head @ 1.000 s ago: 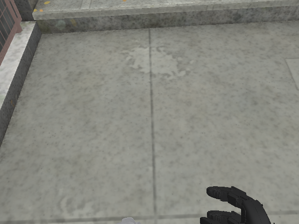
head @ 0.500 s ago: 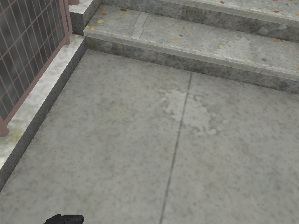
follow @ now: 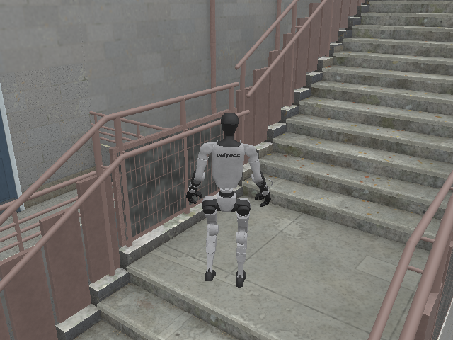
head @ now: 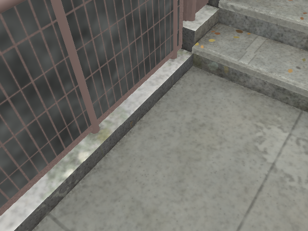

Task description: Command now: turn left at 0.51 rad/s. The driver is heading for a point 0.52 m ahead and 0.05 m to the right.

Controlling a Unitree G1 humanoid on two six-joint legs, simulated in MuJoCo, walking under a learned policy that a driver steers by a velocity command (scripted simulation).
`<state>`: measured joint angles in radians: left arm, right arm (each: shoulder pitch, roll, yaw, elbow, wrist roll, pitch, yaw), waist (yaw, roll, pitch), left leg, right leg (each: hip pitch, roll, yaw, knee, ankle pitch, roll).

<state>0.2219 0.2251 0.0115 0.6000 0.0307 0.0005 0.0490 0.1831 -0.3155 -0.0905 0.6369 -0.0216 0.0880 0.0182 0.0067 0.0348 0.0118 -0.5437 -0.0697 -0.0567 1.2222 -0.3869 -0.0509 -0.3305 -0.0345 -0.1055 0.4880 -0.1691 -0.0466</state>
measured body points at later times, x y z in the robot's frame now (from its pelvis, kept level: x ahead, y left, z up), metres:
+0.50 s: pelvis +0.00 +0.01 +0.00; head +0.00 +0.01 +0.45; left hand +0.08 +0.27 -0.12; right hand +0.16 -0.20 -0.11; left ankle +0.00 +0.11 -0.74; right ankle +0.00 -0.11 -0.74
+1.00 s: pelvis +0.00 -0.01 +0.01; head +0.00 -0.01 +0.45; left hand +0.06 +0.23 -0.12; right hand +0.09 -0.25 -0.13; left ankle -0.01 +0.11 -0.74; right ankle +0.00 -0.11 -0.74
